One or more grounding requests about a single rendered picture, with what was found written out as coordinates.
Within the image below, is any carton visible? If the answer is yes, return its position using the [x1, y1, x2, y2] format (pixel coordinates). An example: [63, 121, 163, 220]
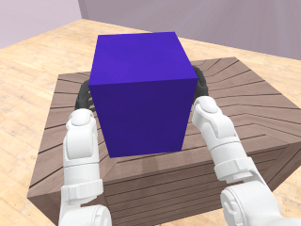
[88, 31, 198, 158]

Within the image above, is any right robot hand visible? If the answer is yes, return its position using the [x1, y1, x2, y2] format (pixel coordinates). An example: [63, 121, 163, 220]
[192, 65, 209, 105]

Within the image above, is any left robot forearm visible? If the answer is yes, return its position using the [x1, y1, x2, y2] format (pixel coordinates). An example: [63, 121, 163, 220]
[58, 108, 103, 226]

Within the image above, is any left robot hand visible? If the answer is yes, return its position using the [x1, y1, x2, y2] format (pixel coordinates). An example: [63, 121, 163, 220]
[74, 79, 96, 112]

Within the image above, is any right robot upper arm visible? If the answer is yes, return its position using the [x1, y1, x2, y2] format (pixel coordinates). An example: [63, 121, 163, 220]
[220, 180, 301, 226]

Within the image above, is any pedestal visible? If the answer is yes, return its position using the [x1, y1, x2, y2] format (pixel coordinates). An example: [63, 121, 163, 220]
[26, 56, 301, 226]

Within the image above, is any left robot upper arm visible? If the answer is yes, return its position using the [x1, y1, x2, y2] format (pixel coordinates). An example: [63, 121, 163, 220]
[59, 204, 112, 226]

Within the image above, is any right robot forearm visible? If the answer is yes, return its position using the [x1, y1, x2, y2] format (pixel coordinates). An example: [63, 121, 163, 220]
[192, 96, 281, 214]

